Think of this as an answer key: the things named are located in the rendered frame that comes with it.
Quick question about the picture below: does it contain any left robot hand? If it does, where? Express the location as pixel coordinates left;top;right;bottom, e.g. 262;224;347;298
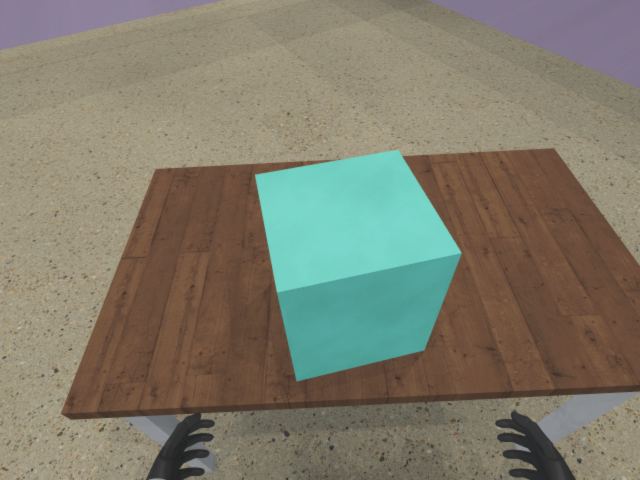
146;412;215;480

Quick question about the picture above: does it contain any carton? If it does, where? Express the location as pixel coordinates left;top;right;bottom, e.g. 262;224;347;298
255;150;462;381

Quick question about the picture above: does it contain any right robot hand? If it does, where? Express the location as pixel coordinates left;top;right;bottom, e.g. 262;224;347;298
495;412;576;480

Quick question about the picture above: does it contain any table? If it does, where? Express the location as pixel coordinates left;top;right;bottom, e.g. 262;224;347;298
61;148;640;472

